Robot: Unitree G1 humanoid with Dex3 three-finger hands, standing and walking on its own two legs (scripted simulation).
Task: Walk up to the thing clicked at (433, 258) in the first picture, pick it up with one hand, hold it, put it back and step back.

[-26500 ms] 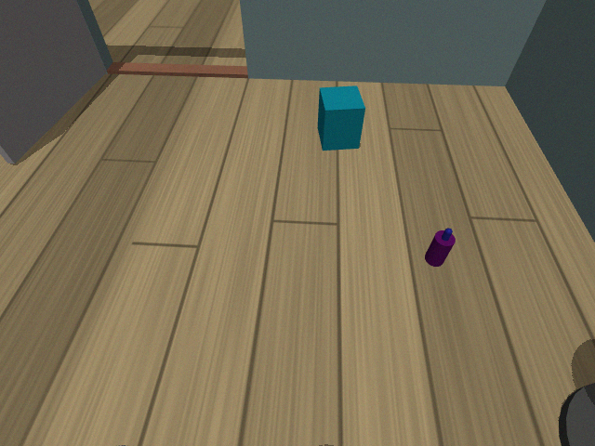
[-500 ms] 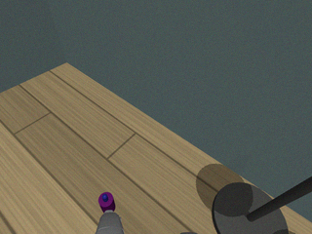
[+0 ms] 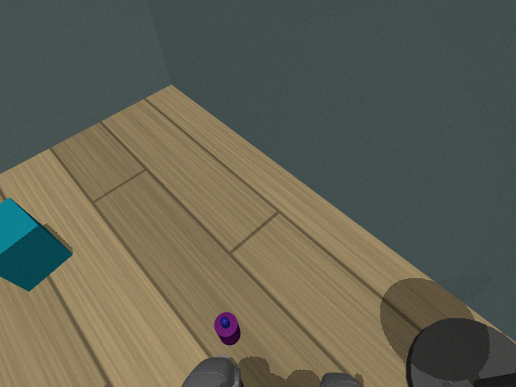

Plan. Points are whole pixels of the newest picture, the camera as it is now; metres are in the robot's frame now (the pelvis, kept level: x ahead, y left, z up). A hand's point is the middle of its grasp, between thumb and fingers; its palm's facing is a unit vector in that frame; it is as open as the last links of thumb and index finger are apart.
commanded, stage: walk up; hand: left
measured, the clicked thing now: (227, 327) +0.33 +0.14 -0.65
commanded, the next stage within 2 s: none
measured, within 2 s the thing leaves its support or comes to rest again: neither
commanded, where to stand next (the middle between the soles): +0.03 -0.08 m, yaw +4 degrees
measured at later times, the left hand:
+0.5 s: hand out of the picture +0.06 +0.23 -0.14, palm faces -0.12 -0.90 -0.41, open 7.4 cm
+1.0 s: hand out of the picture -0.12 +0.24 -0.14, palm faces -0.06 -0.94 -0.34, open 7.4 cm
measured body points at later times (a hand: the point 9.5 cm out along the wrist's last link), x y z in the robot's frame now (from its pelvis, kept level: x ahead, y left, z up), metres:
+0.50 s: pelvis -0.06 -0.03 +0.00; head +0.03 -0.04 +0.44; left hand +0.07 +0.27 -0.11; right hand +0.07 -0.36 -0.12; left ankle -0.05 +0.11 -0.64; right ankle +0.02 -0.15 -0.71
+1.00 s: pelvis -0.16 -0.03 +0.02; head -0.14 -0.01 +0.47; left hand -0.12 +0.29 -0.12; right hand -0.08 -0.35 -0.07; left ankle -0.15 +0.08 -0.71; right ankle -0.19 -0.17 -0.70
